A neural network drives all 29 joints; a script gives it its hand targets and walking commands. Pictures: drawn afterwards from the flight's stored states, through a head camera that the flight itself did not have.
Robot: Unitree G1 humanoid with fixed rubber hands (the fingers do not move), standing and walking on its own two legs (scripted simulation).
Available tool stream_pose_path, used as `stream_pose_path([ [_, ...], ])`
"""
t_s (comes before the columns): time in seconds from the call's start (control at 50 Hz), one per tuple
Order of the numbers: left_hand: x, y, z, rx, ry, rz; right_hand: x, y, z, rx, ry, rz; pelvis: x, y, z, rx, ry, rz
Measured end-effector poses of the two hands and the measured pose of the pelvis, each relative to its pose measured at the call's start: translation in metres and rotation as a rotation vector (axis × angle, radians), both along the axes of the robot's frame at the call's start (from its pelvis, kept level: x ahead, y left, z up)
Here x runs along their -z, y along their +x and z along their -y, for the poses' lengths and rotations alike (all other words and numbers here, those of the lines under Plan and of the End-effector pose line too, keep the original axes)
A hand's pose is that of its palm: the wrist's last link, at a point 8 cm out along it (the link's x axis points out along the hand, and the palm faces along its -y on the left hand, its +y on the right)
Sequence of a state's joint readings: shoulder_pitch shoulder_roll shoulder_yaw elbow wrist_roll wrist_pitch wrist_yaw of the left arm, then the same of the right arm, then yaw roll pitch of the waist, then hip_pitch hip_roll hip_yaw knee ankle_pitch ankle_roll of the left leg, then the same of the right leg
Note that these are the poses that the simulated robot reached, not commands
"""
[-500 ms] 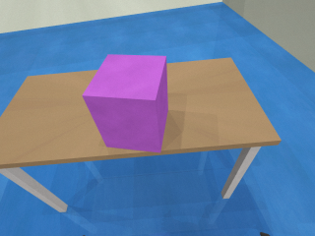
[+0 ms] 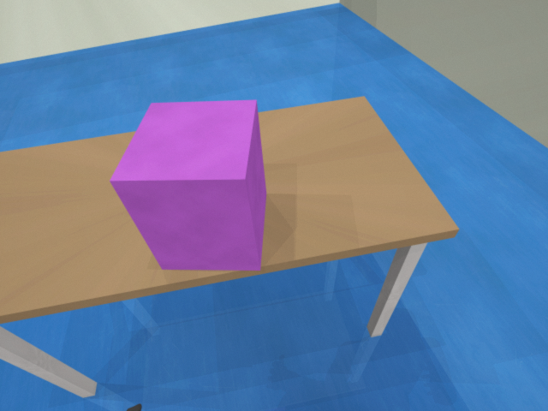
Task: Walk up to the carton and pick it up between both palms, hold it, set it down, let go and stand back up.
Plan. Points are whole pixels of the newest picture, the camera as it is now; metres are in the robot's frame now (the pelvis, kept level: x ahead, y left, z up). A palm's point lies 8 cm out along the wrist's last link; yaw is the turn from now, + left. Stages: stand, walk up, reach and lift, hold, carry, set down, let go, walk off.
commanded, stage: walk up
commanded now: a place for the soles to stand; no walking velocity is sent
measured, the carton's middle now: (207, 188) +0.51 +0.13 +0.03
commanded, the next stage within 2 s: none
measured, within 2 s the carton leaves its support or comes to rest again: neither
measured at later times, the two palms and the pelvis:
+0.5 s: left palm out of the picture +0.11 +0.26 -0.09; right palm out of the picture +0.05 -0.28 -0.12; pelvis +0.00 +0.00 -0.01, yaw -2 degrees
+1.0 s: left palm out of the picture +0.08 +0.31 -0.09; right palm out of the picture +0.05 -0.25 -0.12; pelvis +0.01 +0.05 +0.00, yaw -2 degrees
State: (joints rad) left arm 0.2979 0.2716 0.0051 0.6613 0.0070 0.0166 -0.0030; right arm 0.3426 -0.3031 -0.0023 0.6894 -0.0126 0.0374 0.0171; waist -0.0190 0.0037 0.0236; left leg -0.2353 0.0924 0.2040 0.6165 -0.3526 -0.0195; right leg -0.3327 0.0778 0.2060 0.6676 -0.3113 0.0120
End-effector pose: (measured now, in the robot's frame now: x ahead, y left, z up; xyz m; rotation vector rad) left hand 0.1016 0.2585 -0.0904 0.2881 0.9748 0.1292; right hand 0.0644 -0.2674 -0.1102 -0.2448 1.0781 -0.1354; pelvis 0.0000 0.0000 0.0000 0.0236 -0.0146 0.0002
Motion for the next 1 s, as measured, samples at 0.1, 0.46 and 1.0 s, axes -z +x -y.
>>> stream_pose_path([
  [0.1,0.0,0.002,-0.002,0.013,0.01,-0.004,0.001,-0.001,0.001,0.01,-0.003,0.003,0.001,0.0,-0.001,0.013,0.001,0.0],
  [0.46,0.001,0.006,-0.002,0.041,0.024,-0.002,0.007,-0.013,0.007,0.038,-0.011,-0.027,0.006,0.0,0.001,0.034,0.0,0.01],
  [1.0,-0.005,-0.02,-0.05,0.002,0.113,-0.099,0.006,-0.015,-0.016,-0.004,-0.047,-0.111,-0.001,0.014,-0.046,0.041,-0.029,0.005],
])
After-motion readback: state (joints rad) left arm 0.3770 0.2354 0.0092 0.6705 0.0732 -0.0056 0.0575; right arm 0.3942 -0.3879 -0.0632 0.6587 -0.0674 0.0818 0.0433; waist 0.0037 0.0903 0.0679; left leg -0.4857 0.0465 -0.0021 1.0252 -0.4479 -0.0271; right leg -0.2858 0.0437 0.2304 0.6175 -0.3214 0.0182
